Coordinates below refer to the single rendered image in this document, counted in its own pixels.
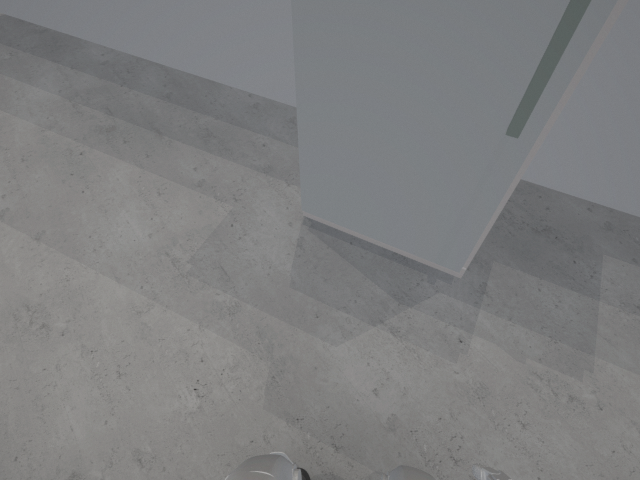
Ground left robot thigh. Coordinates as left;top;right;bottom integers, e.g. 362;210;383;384
225;454;302;480

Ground handle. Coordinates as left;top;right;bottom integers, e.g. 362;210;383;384
506;0;591;138

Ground fridge door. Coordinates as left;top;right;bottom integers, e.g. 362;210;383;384
291;0;618;273

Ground left robot shin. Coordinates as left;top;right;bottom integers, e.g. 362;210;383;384
270;452;293;464

